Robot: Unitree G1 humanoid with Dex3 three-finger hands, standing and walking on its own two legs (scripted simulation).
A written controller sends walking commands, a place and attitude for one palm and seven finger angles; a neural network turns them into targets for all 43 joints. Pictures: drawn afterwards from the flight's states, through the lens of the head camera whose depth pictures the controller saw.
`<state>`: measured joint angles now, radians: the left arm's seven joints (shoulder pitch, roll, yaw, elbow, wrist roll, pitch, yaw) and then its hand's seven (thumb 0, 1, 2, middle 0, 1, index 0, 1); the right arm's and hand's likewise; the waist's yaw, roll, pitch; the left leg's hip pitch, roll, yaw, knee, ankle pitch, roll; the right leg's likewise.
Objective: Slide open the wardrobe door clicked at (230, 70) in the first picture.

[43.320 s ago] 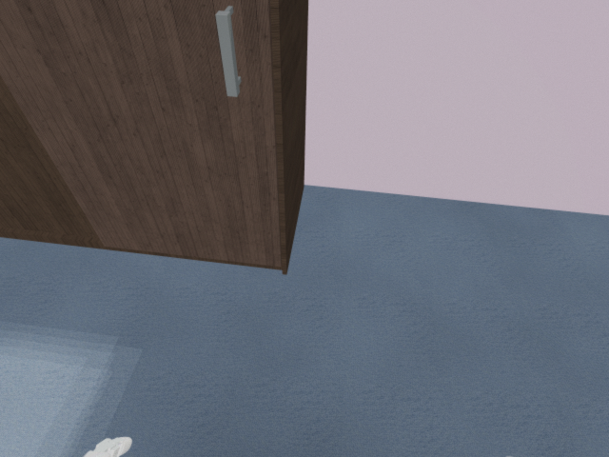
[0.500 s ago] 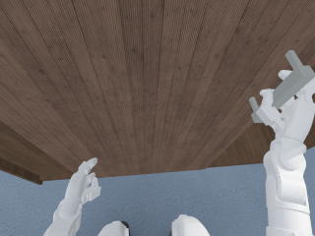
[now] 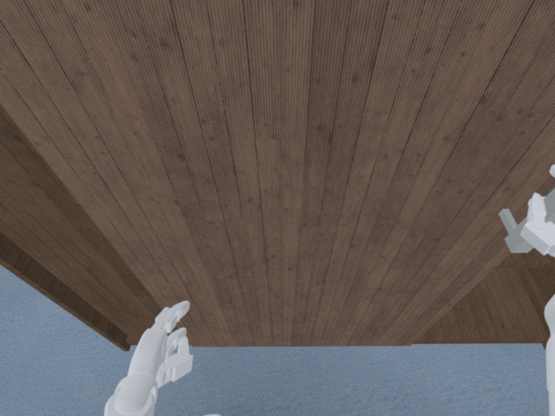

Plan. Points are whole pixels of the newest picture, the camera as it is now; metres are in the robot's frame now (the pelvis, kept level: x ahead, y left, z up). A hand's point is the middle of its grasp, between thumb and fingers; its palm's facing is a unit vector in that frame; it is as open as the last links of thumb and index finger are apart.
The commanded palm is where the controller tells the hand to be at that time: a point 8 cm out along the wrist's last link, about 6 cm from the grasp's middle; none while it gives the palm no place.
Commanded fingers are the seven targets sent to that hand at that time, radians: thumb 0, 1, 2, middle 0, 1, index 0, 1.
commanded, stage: stop walking and hold the door there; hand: right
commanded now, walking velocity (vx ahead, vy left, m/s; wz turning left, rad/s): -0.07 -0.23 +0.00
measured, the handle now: (544, 196) +0.35 -0.37 +0.12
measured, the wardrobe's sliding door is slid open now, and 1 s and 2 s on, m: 0.48 0.48 0.48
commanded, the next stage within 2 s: none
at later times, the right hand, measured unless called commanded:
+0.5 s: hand (539, 224) +0.30 -0.34 +0.12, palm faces +0.51 +0.83 -0.21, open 6.7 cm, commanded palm +0.26 -0.35 +0.09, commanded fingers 0.00 -0.90 -0.90 0.45 1.40 0.45 1.40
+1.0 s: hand (538, 223) +0.31 -0.34 +0.12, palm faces +0.52 +0.82 -0.23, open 6.4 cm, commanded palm +0.26 -0.35 +0.09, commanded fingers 0.00 -0.90 -0.90 0.45 1.40 0.45 1.40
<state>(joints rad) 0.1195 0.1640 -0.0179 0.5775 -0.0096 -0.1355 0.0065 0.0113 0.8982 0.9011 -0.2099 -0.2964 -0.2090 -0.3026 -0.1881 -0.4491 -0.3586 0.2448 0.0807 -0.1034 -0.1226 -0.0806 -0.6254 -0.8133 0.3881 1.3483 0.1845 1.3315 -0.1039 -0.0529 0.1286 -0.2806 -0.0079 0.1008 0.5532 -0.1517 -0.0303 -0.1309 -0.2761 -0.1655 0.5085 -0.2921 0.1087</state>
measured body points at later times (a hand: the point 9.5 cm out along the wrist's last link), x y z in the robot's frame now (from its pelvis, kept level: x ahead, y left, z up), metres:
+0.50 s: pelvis -0.05 -0.03 +0.00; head -0.07 -0.05 +0.45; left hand +0.02 +0.24 -0.10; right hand +0.27 -0.38 +0.13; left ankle -0.05 +0.11 -0.69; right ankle +0.00 -0.12 -0.74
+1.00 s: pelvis -0.08 -0.02 -0.01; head -0.10 -0.01 +0.44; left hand -0.01 +0.29 -0.11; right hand +0.27 -0.38 +0.14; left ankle -0.11 +0.09 -0.74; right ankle +0.00 -0.12 -0.74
